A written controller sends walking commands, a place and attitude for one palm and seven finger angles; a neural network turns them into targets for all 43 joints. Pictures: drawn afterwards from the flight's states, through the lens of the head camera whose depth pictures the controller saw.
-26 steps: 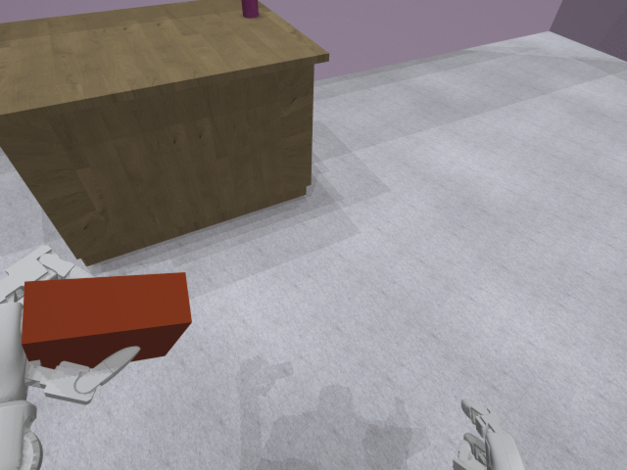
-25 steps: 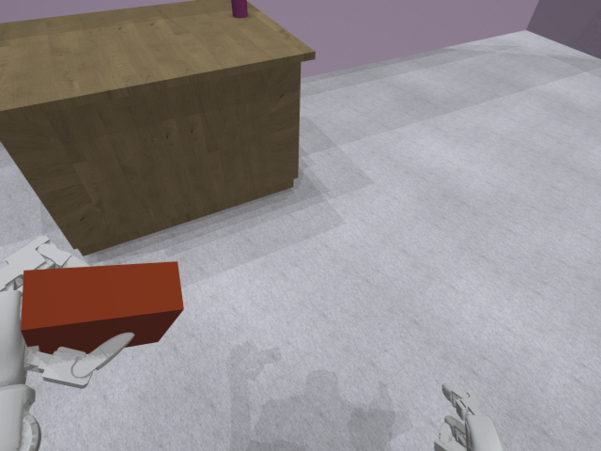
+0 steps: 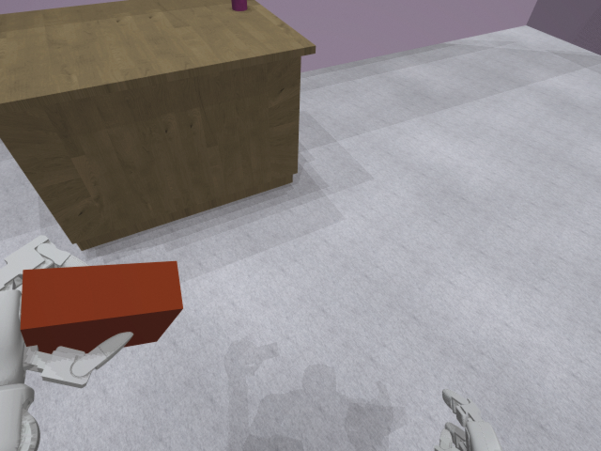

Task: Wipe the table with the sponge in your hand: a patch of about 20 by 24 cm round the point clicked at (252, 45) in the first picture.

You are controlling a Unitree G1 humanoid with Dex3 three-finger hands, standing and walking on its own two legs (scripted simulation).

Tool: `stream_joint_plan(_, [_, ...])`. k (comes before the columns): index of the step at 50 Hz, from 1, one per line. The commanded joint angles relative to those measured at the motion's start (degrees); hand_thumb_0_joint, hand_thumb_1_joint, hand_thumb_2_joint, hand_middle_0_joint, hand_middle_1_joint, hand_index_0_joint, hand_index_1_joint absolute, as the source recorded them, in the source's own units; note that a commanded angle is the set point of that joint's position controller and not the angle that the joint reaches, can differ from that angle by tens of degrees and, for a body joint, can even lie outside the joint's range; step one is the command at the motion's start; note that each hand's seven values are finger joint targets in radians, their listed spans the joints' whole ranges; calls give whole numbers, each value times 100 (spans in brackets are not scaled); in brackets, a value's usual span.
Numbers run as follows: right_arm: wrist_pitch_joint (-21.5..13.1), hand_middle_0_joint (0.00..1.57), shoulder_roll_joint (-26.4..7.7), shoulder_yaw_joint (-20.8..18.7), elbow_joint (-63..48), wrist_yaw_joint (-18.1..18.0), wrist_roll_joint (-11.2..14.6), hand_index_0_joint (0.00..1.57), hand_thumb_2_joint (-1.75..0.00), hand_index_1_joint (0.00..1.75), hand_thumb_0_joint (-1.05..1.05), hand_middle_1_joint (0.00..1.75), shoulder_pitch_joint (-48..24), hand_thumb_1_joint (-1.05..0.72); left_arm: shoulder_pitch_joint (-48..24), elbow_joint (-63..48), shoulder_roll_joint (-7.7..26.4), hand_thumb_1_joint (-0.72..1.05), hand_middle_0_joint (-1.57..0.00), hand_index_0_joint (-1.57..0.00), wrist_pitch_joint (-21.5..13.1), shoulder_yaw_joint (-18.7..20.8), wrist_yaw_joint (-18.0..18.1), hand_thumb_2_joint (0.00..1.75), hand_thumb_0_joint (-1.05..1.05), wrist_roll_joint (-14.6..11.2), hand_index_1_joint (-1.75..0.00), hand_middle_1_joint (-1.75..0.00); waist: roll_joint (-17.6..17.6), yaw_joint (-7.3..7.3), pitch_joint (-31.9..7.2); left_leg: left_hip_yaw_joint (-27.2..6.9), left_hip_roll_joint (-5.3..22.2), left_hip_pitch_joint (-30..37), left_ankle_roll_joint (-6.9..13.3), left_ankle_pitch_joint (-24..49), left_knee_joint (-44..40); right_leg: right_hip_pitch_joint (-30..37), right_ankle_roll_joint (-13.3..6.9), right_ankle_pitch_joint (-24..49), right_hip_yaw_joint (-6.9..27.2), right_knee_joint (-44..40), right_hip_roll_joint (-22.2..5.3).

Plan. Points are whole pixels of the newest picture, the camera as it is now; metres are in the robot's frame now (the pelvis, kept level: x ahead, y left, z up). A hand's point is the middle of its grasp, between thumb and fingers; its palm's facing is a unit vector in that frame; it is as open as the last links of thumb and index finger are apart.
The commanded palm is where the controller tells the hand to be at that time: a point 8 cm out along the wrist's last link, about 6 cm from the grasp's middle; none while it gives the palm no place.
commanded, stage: walk to a spot facing it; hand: left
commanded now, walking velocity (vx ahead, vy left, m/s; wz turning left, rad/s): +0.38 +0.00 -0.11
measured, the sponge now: (125, 310) +0.23 +0.21 +0.13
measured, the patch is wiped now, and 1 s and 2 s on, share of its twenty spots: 0.00 0.00 0.00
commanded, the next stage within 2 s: none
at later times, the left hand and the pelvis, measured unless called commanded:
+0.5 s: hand (115, 257) +0.28 +0.24 +0.15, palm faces +0.43 -0.83 -0.35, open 9.3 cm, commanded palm +0.23 +0.27 +0.18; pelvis +0.08 -0.01 -0.01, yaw +2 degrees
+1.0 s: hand (220, 148) +0.49 +0.16 +0.15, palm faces +0.34 -0.80 -0.50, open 9.2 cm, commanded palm +0.42 +0.20 +0.18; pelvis +0.24 -0.07 -0.03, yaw -3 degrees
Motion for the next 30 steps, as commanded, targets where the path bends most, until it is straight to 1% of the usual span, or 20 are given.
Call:
stream_joint_plan(1, [-313, 20, -697, -287, -854, -65, 4, 20, -90, 30, 0, 30, -554, -90, -486, -1308, 948, 10, -120, -120, -435, 608, 104, 130, 0, -18, -160, -160, 329, -31, -683, -235, 401, -361, 178, -887, -788, 625, -47, -772, 306, -260, -265])
stream_joint_plan(3, [-278, 20, -718, -305, -872, -93, -29, 20, -90, 30, 0, 30, -578, -90, -536, -1379, 910, 10, -120, -120, -415, 571, 117, 130, 0, 3, -160, -160, 477, -62, -536, -335, 464, -466, 297, -2098, -848, 288, -144, -1807, 397, -207, -271])
stream_joint_plan(4, [-255, 20, -738, -302, -899, -119, -28, 20, -90, 30, 0, 30, -597, -90, -593, -1408, 898, 10, -120, -120, -386, 571, 121, 130, 0, 16, -160, -160, 587, -75, -404, -470, 540, -571, 349, -2594, -963, 123, -156, -2150, 306, -101, -215])
stream_joint_plan(6, [-228, 20, -712, -279, -890, -157, -38, 20, -90, 30, 0, 30, -617, -90, -566, -1283, 870, 10, -120, -120, -355, 592, 147, 130, 0, 54, -160, -160, 711, -85, -201, -774, 747, -792, 481, -3065, -1128, -13, -180, -2259, 160, 197, -88])
stream_joint_plan(10, [-218, 20, -711, -304, -810, -191, -80, 20, -90, 30, 0, 30, -549, -90, -730, -1283, 909, 10, -120, -120, -381, 632, 164, 130, 0, 46, -160, -160, 758, -109, -327, -1017, 1013, -528, 621, -2207, -884, 82, -214, -1625, -73, 608, -61])
stream_joint_plan(12, [-207, 20, -703, -305, -792, -168, -76, 20, -90, 30, 0, 30, -517, -90, -603, -1139, 864, 10, -120, -120, -377, 609, 137, 130, 0, 27, -160, -160, 719, -84, -424, -680, 918, -574, 567, -1727, -524, 310, -276, -1526, 82, 344, -179])
stream_joint_plan(13, [-181, 20, -685, -315, -811, -153, -60, 20, -90, 30, 0, 30, -514, -90, -565, -993, 872, 10, -120, -120, -361, 599, 111, 130, 0, 32, -160, -160, 316, -75, -343, -317, 678, -870, 443, -2050, -157, 330, -400, -2020, 527, -5, -415])
stream_joint_plan(14, [-164, 20, -662, -316, -836, -130, -57, 20, -90, 30, 0, 30, -559, -90, -530, -906, 832, 10, -120, -120, -329, 557, 80, 130, 0, 28, -160, -160, -178, -55, -127, 105, 353, -1325, 311, -2216, 486, 294, -634, -2692, 1276, -437, -787])
stream_joint_plan(15, [-158, 20, -561, -279, -812, -104, -34, 20, -90, 30, 0, 30, -617, -90, -628, -950, 922, 10, -120, -120, -321, 555, 81, 130, 0, 31, -160, -160, -976, -23, 47, 472, 85, -1723, 181, -1892, 1384, 410, -920, -3048, 2284, -976, -1365])
stream_joint_plan(16, [-164, 20, -576, -280, -767, -83, -7, 20, -90, 30, 0, 30, -661, -90, -848, -1012, 1026, 10, -120, -120, -348, 569, 108, 130, 0, 32, -160, -160, -1279, 0, 62, 532, 50, -2009, 98, -1745, 2306, 633, -1204, -2947, 2956, -1354, -1916])
stream_joint_plan(17, [-189, 20, -608, -289, -749, -82, -5, 20, -90, 30, 0, 30, -706, -90, -928, -1001, 1078, 10, -120, -120, -412, 576, 120, 130, 0, 33, -160, -160, -1092, 3, 108, 311, 197, -2232, 51, -1705, 2788, 785, -1372, -2538, 3056, -1458, -2103])
stream_joint_plan(18, [-201, 20, -617, -267, -725, -81, -18, 20, -90, 30, 0, 30, -674, -90, -886, -1024, 1106, 10, -120, -120, -453, 610, 124, 130, 0, 46, -160, -160, -856, -6, 86, 252, 294, -2232, 21, -1543, 2830, 880, -1413, -1864, 2826, -1364, -2033])
stream_joint_plan(21, [-131, 20, -518, -208, -722, -70, -56, 20, -90, 30, 0, 30, -721, -90, -840, -1380, 1263, 10, -120, -120, -570, 830, 136, 130, 0, 56, -160, -160, -658, 10, -82, 505, 487, -1363, 55, -1295, 1720, 657, -1238, 43, 1468, -836, -1673])
stream_joint_plan(23, [-114, 20, -457, -207, -795, -65, -67, 20, -90, 30, 0, 30, -700, -90, -756, -1564, 1186, 10, -120, -120, -581, 838, 150, 130, 0, 16, -160, -160, -666, 21, -318, 866, 300, -505, 59, -804, 741, 554, -1042, 229, 975, -544, -1356])
stream_joint_plan(25, [-173, 20, -476, -249, -868, -118, -61, 20, -90, 30, 0, 30, -579, -90, -689, -1791, 1086, 10, -120, -120, -587, 791, 175, 130, 0, -48, -160, -160, -173, -79, -704, 1175, 99, 673, 59, -19, -213, 422, -705, 355, 479, 276, -928])
stream_joint_plan(26, [-204, 20, -608, -335, -866, -153, -45, 20, -90, 30, 0, 30, -429, -90, -655, -1903, 1082, 10, -120, -120, -615, 809, 197, 130, 0, -76, -160, -160, 391, -180, -965, 770, 371, 1550, 210, 123, -515, -23, -483, 569, 269, 1315, -684])
stream_joint_plan(27, [-199, 20, -782, -424, -903, -147, -40, 20, -90, 30, 0, 30, -486, -90, -549, -2115, 995, 10, -120, -120, -660, 775, 216, 130, 0, -92, -160, -160, 1696, -166, -1177, -820, 1540, 2547, 675, 372, -745, -1278, -140, -810, -159, 2588, -193])
stream_joint_plan(28, [-207, 20, -683, -387, -936, -106, -20, 20, -90, 30, 0, 30, -471, -90, -592, -2203, 1031, 10, -120, -120, -721, 727, 244, 130, 0, -64, -160, -160, 2049, -150, -1105, -2073, 2469, 2748, 1258, 1064, -1040, -2110, -51, -2444, -170, 3677, -35])
stream_joint_plan(29, [-266, 20, -598, -344, -848, -74, -40, 20, -90, 30, 0, 30, -521, -90, -588, -1867, 1174, 10, -120, -120, -704, 770, 203, 130, 0, -54, -160, -160, 1539, -175, -876, -2431, 2698, 2352, 1410, 443, -1231, -2367, -76, -2431, 158, 4354, -163])
stream_joint_plan(30, [-301, 20, -598, -319, -787, -46, -90, 20, -90, 30, 0, 30, -542, -90, -831, -1957, 1244, 10, -120, -120, -665, 819, 170, 130, 0, -31, -160, -160, 1125, -239, -517, -2422, 2762, 1922, 1484, 298, -1383, -2602, -39, -2160, 280, 4563, -450])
